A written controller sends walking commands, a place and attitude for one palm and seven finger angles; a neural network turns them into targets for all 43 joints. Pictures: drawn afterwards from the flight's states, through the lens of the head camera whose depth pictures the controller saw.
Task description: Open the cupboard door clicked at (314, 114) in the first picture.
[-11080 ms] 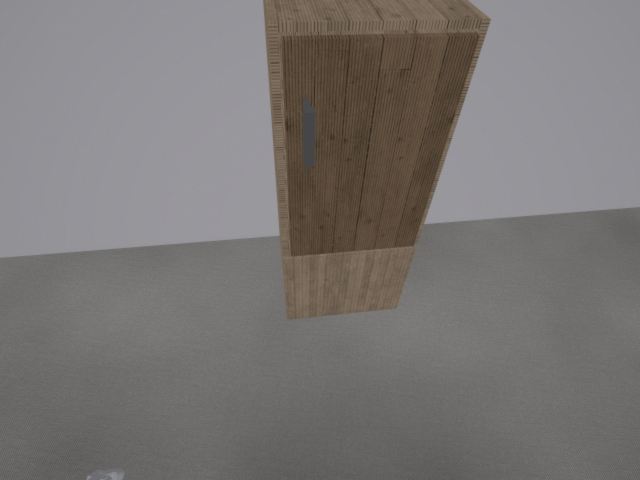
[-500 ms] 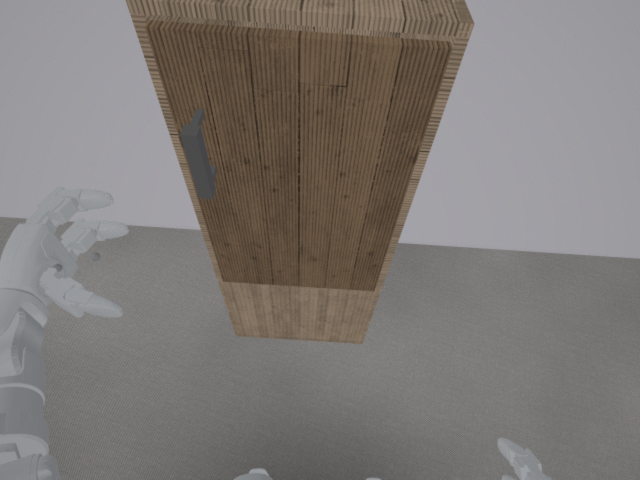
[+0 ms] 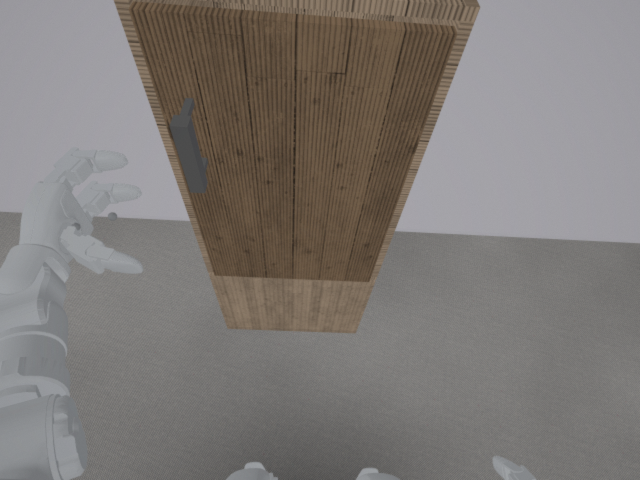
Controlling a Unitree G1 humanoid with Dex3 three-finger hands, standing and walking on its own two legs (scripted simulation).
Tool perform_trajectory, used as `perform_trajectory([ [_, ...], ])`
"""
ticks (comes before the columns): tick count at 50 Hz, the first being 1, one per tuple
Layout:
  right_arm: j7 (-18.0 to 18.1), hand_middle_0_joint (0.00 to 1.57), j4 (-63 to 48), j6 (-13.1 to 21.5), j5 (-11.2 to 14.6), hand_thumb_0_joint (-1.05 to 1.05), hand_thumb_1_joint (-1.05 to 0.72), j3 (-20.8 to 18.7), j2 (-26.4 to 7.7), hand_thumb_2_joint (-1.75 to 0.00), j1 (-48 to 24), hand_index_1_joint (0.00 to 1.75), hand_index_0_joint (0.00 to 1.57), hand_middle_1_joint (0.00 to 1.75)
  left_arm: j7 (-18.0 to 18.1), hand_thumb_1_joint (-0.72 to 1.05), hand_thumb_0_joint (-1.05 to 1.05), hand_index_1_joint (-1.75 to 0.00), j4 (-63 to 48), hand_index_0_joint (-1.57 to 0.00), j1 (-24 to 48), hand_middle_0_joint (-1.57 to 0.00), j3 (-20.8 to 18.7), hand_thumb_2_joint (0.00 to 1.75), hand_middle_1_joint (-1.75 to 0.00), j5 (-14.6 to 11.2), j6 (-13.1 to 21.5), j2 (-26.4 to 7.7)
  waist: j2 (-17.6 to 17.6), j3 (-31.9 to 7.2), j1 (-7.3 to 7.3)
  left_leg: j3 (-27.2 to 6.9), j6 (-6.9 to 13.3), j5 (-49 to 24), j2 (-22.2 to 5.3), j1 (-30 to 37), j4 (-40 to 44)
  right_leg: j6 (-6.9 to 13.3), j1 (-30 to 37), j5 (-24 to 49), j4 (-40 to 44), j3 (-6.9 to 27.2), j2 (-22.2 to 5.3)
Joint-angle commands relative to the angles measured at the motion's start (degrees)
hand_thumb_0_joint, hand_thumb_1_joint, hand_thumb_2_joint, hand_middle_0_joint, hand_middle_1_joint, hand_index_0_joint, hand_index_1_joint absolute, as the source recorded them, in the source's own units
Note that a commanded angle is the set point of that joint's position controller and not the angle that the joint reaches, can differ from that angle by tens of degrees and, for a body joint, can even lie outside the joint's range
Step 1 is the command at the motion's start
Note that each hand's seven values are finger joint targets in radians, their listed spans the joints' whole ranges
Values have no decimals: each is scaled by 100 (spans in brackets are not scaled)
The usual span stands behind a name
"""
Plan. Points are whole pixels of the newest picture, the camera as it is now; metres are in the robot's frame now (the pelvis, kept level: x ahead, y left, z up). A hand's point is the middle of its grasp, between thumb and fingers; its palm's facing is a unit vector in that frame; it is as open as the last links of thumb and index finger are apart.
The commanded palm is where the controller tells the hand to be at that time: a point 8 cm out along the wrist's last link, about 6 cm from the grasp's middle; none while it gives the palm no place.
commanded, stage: move the hooked fingers beside the handle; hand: left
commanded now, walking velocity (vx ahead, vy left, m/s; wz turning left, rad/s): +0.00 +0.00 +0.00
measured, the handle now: (193, 147) +0.54 +0.18 +0.08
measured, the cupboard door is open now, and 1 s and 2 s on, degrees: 0 0 0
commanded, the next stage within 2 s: slide the fingers in behind the handle in 1.36 s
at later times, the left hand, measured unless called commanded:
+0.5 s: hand (138, 177) +0.47 +0.24 +0.08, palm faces -0.01 -1.00 +0.00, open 14.0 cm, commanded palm +0.46 +0.29 +0.08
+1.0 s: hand (130, 176) +0.48 +0.25 +0.08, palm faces -0.01 -1.00 +0.00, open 14.0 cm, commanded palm +0.46 +0.29 +0.08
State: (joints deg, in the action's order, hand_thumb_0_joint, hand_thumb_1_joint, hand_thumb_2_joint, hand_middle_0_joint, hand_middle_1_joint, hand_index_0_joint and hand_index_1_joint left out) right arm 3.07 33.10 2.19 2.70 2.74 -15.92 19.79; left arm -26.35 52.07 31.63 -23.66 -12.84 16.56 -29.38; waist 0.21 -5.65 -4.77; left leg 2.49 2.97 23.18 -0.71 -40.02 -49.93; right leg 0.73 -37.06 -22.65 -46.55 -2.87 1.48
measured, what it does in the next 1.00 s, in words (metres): stands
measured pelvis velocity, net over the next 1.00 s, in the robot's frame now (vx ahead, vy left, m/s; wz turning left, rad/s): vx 0.01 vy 0.00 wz -0.02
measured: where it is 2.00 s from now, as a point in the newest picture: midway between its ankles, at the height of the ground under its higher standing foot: outside the picture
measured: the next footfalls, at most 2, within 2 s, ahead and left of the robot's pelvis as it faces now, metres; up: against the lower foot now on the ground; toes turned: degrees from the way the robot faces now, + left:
none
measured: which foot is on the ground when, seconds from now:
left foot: down 0.00-1.00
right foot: down 0.00-1.00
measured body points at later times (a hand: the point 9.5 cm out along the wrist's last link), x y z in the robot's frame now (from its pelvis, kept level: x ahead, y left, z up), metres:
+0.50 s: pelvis +0.00 -0.01 -0.01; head +0.10 +0.02 +0.43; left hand +0.47 +0.29 +0.09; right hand +0.00 -0.28 -0.11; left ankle +0.01 +0.08 -0.70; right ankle +0.00 -0.12 -0.70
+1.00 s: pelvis +0.01 +0.00 -0.01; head +0.11 +0.03 +0.43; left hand +0.47 +0.31 +0.08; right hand +0.02 -0.28 -0.11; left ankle +0.01 +0.08 -0.70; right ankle +0.00 -0.12 -0.70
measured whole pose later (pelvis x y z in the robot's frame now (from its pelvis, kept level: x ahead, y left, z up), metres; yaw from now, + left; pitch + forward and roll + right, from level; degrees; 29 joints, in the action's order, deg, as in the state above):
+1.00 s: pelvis +0.01 +0.00 -0.01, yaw -1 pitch +18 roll -3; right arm 2.0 33.9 -5.0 1.9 2.7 -16.1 23.1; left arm -26.0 65.2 44.6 -27.0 -9.1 19.5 -36.6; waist 0.1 -6.4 -8.5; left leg 2.2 2.7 25.3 -2.4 -47.1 -54.0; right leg 1.1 -43.7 -23.6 -48.9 -3.0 3.1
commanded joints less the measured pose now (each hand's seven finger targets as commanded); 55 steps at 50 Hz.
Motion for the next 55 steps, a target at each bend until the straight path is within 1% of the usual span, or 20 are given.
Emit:
perform_trajectory([
  [1,62,20,-411,101,-38,0,-90,-431,-1031,-90,475,30,20,30,19,-50,0,-120,-907,-30,2433,-30,-258,30,-120,-150,512,-1629,511,-1869,-34,-592,-166,-2181,-98,1778,556,117,180,1542,404,95,131],
  [4,68,20,-308,37,-37,0,-90,-409,-1061,-90,526,30,20,30,4,-50,0,-120,-535,-30,2966,-30,-80,30,-120,-12,534,-1632,708,-1736,-159,-626,-168,-1755,-99,1664,572,109,-115,1205,405,91,105],
  [6,91,20,-265,-7,-55,0,-90,-407,-1099,-90,592,30,20,30,47,-50,0,-120,-262,-30,3139,-30,-258,30,-120,11,565,-1891,487,-1746,-173,-616,-125,-1622,-89,1463,520,112,-35,1164,397,126,115],
  [10,57,20,-188,-43,-99,0,-90,-428,-1087,-90,709,30,20,30,75,-50,0,-120,-379,-30,3484,-30,-151,30,-120,127,743,-1848,1012,-2281,-181,-709,-194,-1958,-109,1929,419,122,-245,1210,282,107,120],
  [11,56,20,-178,-75,-104,0,-90,-440,-1105,-90,761,30,20,30,81,-50,0,-120,-273,-30,3436,-30,-199,30,-120,101,751,-1876,770,-2314,-207,-742,-183,-2098,-129,1938,381,132,-234,1291,264,92,144],
  [13,46,20,-148,-135,-92,0,-90,-416,-1099,-90,781,30,20,30,73,-50,0,-120,27,-30,3484,-30,-140,30,-120,98,680,-1824,699,-2156,-251,-642,-148,-1947,-110,1659,362,83,-180,1330,297,132,143],
  [14,54,20,-133,-167,-92,0,-90,-418,-1143,-90,819,30,20,30,97,-50,0,-120,124,-30,3516,-30,-331,30,-120,130,644,-2102,605,-2123,-237,-633,-135,-1843,-112,1490,362,83,-135,1312,283,137,137],
  [18,50,20,-207,-278,-106,0,-90,-402,-1131,-90,909,30,20,30,145,-50,0,-120,147,-30,3612,-30,-434,30,-120,275,637,-2388,781,-2241,-209,-556,-113,-2023,-86,1361,293,71,-1,1538,226,185,145],
  [20,33,20,-195,-303,-115,0,-90,-401,-1124,-90,955,30,20,30,173,-50,0,-120,189,-30,3778,-30,-353,30,-120,302,657,-2311,754,-2206,-290,-548,-95,-1923,-99,1319,267,56,-74,1471,241,189,161],
  [26,69,20,-132,-404,-125,0,-90,-385,-1199,-90,1130,30,20,30,119,-50,0,-120,574,-30,4153,-30,-573,30,-120,377,638,-2791,665,-2164,-408,-515,-47,-1846,-98,996,136,55,-27,1546,214,255,188],
  [29,52,20,-112,-436,-134,0,-90,-381,-1190,-90,1200,30,20,30,70,-50,0,-120,592,-30,4253,-30,-477,30,-120,429,630,-2760,893,-2360,-441,-510,-60,-1896,-101,1101,82,39,-124,1547,199,271,187],
  [33,13,20,-186,-499,-152,0,-90,-414,-1174,-90,1243,30,20,30,-39,-50,0,-120,492,-30,3787,-30,-517,30,-120,340,620,-2628,1005,-2687,-302,-506,-89,-2447,-118,1405,35,53,-65,1909,136,221,213],
  [40,-20,20,-251,-586,-142,0,-90,-431,-1167,-90,1207,30,20,30,51,-50,0,-120,314,-30,3796,-30,-629,30,-120,303,560,-2705,736,-2331,-340,-465,-38,-2222,-110,1126,78,26,-10,1867,194,221,233],
  [42,-15,20,-265,-578,-154,0,-90,-454,-1164,-90,1219,30,20,30,87,-50,0,-120,-101,-30,3860,-30,-801,30,-120,310,718,-2907,1030,-2787,-250,-501,-76,-2618,-119,1520,58,55,93,2086,117,210,242],
  [43,-28,20,-278,-573,-154,0,-90,-457,-1136,-90,1185,30,20,30,84,-50,0,-120,-210,-30,3782,-30,-743,30,-120,301,765,-2780,1150,-2930,-245,-504,-94,-2758,-125,1709,36,55,60,2124,116,206,246],
  [46,-48,20,-245,-586,-138,0,-90,-443,-1091,-90,1127,30,20,30,38,-50,0,-120,-166,-30,3575,-30,-564,30,-120,193,775,-2431,1144,-2668,-270,-547,-113,-3004,-158,1869,41,79,-108,2126,147,144,275],
  [48,-25,20,-206,-614,-105,0,-90,-435,-1130,-90,1085,30,20,30,-15,-50,0,-120,284,-30,3510,-30,-462,30,-120,204,614,-2370,829,-2200,-347,-538,-95,-2529,-154,1527,109,56,-220,1885,222,131,260],
  [50,-8,20,-249,-614,-94,0,-90,-416,-1127,-90,1049,30,20,30,-27,-50,0,-120,333,-30,3590,-30,-257,30,-120,243,525,-2209,868,-2032,-382,-529,-79,-2247,-130,1397,158,57,-308,1699,245,126,235],
  [51,2,20,-249,-601,-101,0,-90,-411,-1121,-90,1036,30,20,30,-14,-50,0,-120,246,-30,3743,-30,-213,30,-120,223,548,-2140,1065,-2066,-390,-549,-100,-2355,-129,1561,139,87,-409,1693,220,121,230],
  [55,5,20,-188,-556,-128,0,-90,-403,-1138,-90,1026,30,20,30,103,-50,0,-120,213,-30,4064,-30,-137,30,-120,227,645,-2070,912,-2167,-472,-645,-125,-2159,-150,1623,122,73,-557,1454,208,109,222],
])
